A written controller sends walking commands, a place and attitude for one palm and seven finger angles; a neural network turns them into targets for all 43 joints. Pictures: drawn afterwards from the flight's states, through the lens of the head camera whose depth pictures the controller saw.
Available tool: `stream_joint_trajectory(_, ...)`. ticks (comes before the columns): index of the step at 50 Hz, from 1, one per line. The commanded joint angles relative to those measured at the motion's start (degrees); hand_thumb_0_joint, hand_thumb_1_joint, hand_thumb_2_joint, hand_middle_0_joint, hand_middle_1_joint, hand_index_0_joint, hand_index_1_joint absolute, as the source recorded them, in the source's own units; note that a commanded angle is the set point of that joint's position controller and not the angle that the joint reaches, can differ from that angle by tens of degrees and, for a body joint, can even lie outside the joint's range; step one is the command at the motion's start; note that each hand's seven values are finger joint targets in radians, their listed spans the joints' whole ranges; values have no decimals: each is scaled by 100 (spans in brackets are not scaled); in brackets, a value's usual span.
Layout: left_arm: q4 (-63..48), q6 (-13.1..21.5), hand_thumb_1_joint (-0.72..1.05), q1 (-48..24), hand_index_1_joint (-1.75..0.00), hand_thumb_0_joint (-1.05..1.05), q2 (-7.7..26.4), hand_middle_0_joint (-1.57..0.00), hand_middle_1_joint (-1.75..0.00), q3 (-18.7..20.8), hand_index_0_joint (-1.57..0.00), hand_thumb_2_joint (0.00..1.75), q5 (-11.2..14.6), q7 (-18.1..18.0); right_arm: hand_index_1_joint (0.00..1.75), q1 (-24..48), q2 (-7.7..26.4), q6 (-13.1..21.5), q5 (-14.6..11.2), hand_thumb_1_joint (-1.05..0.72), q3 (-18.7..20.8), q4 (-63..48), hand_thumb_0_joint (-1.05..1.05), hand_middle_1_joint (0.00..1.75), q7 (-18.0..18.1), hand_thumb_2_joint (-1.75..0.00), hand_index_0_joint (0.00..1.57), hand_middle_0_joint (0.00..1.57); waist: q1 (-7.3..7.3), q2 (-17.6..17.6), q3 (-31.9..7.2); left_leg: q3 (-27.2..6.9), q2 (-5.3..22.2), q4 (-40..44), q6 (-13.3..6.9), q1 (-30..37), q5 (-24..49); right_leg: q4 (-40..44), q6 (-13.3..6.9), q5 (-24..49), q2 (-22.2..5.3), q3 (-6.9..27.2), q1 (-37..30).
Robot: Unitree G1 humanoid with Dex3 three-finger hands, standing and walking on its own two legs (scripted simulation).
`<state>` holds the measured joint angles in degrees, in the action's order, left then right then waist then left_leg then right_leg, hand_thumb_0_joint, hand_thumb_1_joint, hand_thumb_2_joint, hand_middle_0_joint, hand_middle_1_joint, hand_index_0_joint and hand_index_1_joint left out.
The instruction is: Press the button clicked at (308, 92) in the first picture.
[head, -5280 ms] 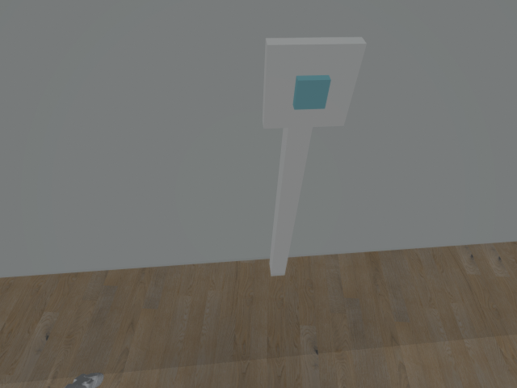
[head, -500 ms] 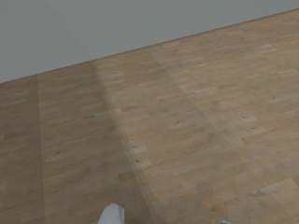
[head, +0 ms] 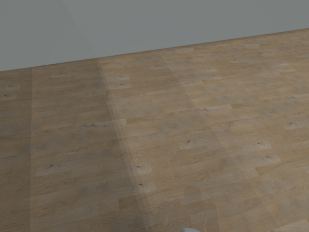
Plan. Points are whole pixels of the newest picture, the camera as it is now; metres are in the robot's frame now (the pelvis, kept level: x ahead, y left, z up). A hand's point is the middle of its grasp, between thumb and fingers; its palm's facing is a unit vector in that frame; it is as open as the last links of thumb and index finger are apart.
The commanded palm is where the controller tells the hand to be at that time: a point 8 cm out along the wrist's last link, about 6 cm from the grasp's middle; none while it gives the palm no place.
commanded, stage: turn to face it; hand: left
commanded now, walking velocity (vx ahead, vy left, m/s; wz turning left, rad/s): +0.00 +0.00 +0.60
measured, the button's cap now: out of the picture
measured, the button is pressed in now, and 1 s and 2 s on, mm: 0 0 0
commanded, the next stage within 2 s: none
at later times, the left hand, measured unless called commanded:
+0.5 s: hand out of the picture +0.08 +0.17 -0.14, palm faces +0.29 -0.91 -0.29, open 7.3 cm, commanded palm none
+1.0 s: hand out of the picture -0.16 +0.08 -0.18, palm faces +0.65 -0.72 -0.24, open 7.4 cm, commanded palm none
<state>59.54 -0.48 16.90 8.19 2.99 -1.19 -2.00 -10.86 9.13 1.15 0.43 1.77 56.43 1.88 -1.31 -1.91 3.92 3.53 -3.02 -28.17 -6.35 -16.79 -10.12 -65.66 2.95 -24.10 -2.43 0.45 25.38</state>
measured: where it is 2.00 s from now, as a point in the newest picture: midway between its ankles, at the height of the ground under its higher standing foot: outside the picture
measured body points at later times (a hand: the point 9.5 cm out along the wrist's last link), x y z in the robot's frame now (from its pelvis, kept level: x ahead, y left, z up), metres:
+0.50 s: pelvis +0.00 -0.06 +0.00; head +0.04 -0.08 +0.45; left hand +0.06 +0.22 -0.12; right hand +0.07 -0.31 -0.16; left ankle +0.06 +0.05 -0.73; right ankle +0.00 -0.17 -0.74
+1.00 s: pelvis -0.01 -0.05 -0.01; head +0.03 +0.00 +0.44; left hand -0.19 +0.12 -0.16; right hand +0.27 -0.16 -0.13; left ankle -0.08 +0.03 -0.72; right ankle +0.00 -0.17 -0.74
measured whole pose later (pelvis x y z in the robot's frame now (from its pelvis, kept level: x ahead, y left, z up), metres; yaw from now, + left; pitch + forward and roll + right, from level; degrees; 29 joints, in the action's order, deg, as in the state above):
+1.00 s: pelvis -0.01 -0.05 -0.01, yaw +38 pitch +1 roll +1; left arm 54.6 -1.5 21.8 11.6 2.5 -2.0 -1.4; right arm -2.5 15.0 -3.9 0.9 3.5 51.7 -1.0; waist -3.4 -1.8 6.7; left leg 5.2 1.1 -41.5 2.8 -19.2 -22.4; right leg -33.9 1.4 -23.6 -8.5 -16.9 9.4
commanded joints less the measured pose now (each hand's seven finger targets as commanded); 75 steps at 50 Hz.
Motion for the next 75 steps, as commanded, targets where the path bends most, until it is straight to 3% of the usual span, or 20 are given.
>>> stream_joint_trajectory(1,-287,-93,90,476,-30,0,467,-20,-30,232,-20,90,-44,2,30,-337,882,-25,38,-90,243,-306,0,30,-49,-90,20,20,-37,816,-413,-1791,1396,1461,-136,-333,591,-83,130,677,-141,30,31)
stream_joint_trajectory(13,-1081,-110,90,-1100,-30,0,781,-20,-30,287,-20,90,19,32,30,-1017,1237,-167,111,-90,516,-330,0,30,-36,-90,20,20,401,1001,-712,-3154,1311,1158,-378,810,684,1295,200,-22,141,225,434)
stream_joint_trajectory(18,-1177,-119,90,-935,-30,0,813,-20,-30,249,-20,90,97,1,30,-898,1369,-263,130,-90,590,-447,0,30,-57,-90,20,20,348,1102,-842,-3515,1214,1121,-360,614,770,2221,45,-234,400,267,-337)
stream_joint_trajectory(21,-1102,-109,90,-429,-30,0,930,-20,-30,269,-20,90,140,-26,30,-632,1391,-314,108,-90,645,-540,0,30,-113,-90,20,20,142,1092,-933,-3250,880,1091,37,88,485,3620,-87,258,521,107,-1468)
stream_joint_trajectory(22,-1041,-91,90,-170,-30,0,1012,-20,-30,298,-20,90,149,-48,30,-517,1293,-334,72,-90,641,-580,0,30,-137,-90,20,20,13,891,-991,-3060,709,955,307,-385,-33,4513,-160,785,413,80,-2238)
stream_joint_trajectory(23,-1031,-69,90,-54,-30,0,1333,-20,-30,359,-20,90,106,-83,30,-529,1030,-374,9,-90,620,-596,0,30,-162,-90,20,20,-30,126,-932,-2511,349,229,595,-1459,-1327,5124,-436,563,-482,813,-3122)
stream_joint_trajectory(24,-1182,-40,90,-258,-30,0,1806,-20,-30,404,-20,90,-4,-115,30,-701,689,-350,-1,-90,576,-725,0,30,-125,-90,20,20,1,-1541,-774,-1174,-404,-1523,1014,-2441,-2009,5656,-969,-150,-2148,2510,-3184)
stream_joint_trajectory(25,-1340,-64,90,-737,-30,0,1697,-20,-30,293,-20,90,28,-124,30,-568,1082,-316,136,-90,629,-727,0,30,-125,-90,20,20,140,-1077,-340,-1017,-190,-2632,946,-2161,-2109,5616,-1149,348,-2516,2168,-1753)
stream_joint_trajectory(26,-1503,-52,90,-1209,-30,0,1508,-20,-30,257,-20,90,29,-124,30,-714,1068,-370,130,-90,640,-695,0,30,-184,-90,20,20,407,-652,-242,-1031,-62,-3293,916,-1757,-1667,5627,-1135,426,-2256,1647,-1104)
stream_joint_trajectory(29,-1371,99,90,-1123,-30,0,1062,-20,-30,125,-20,90,86,-26,30,-732,934,-461,110,-90,569,-438,0,30,-290,-90,20,20,495,-608,213,-625,228,-4171,1073,-1816,-821,5096,-738,2193,-1293,290,-1144)
stream_joint_trajectory(42,-859,95,90,741,-30,0,1324,-20,-30,156,-20,90,-57,-41,30,859,866,-477,69,-90,307,-825,0,30,-312,-90,20,20,-208,-939,-204,-89,507,-2979,1136,-1796,-1412,4157,-885,5016,-1704,-313,-2761)
stream_joint_trajectory(47,-849,42,90,666,-30,0,1475,-20,-30,233,-20,90,-88,-23,30,983,798,-369,18,-90,223,-949,0,30,-320,-90,20,20,-220,-1184,-457,309,367,-1407,894,-769,-1476,3797,-879,5132,-1844,-655,-2612)
stream_joint_trajectory(49,-845,53,90,518,-30,0,1549,-20,-30,267,-20,90,-44,7,30,510,947,-291,31,-90,264,-892,0,30,-281,-90,20,20,56,-1002,-823,468,185,-232,767,141,-722,3026,-633,5314,-1730,-1029,-2507)
stream_joint_trajectory(50,-881,53,90,426,-30,0,1541,-20,-30,279,-20,90,15,30,30,-32,1200,-235,67,-90,343,-759,0,30,-274,-90,20,20,380,-621,-1161,212,434,507,614,1314,465,1976,-374,4585,-1664,-1199,-1840)
stream_joint_trajectory(51,-1120,57,90,248,-30,0,1226,-20,-30,229,-20,90,72,89,30,-442,1890,-178,81,-90,519,-691,0,30,-241,-90,20,20,611,1153,-1427,-1535,1935,553,36,2758,2658,588,69,714,-850,-1237,66)
stream_joint_trajectory(52,-1315,8,90,35,-30,0,1069,-20,-30,137,-20,90,57,66,30,-796,2265,-198,-44,-90,599,-587,0,30,-201,-90,20,20,721,1853,-1687,-2554,2825,259,-680,2962,5528,-280,259,-1512,-472,-647,954)
stream_joint_trajectory(53,-1331,-90,90,-62,-30,0,1222,-20,-30,179,-20,90,12,19,30,-676,2096,-238,-52,-90,552,-557,0,30,-177,-90,20,20,611,1135,-1480,-1874,2839,231,-763,2564,5056,-518,201,-1283,-672,-266,954)
stream_joint_trajectory(55,-1163,-155,90,-303,-30,0,1204,-20,-30,232,-20,90,-2,37,30,49,1696,-209,17,-90,447,-735,0,30,-87,-90,20,20,360,1222,-688,-1576,2053,468,-418,1489,3966,-575,278,-496,-653,-90,877)
stream_joint_trajectory(59,-981,-176,90,8,-30,0,1146,-20,-30,261,-20,90,-14,105,30,335,1497,-131,13,-90,383,-860,0,30,-102,-90,20,20,68,969,-428,-1205,1455,740,-62,925,3198,-448,370,383,-472,-121,615)
stream_joint_trajectory(75,-1604,-96,90,-1619,-30,0,1073,-20,-30,180,-20,90,79,16,30,-964,1395,-127,95,-90,496,-561,0,30,-25,-90,20,20,475,888,-717,-3023,1470,533,-456,1649,3442,927,365,3,-66,279,778)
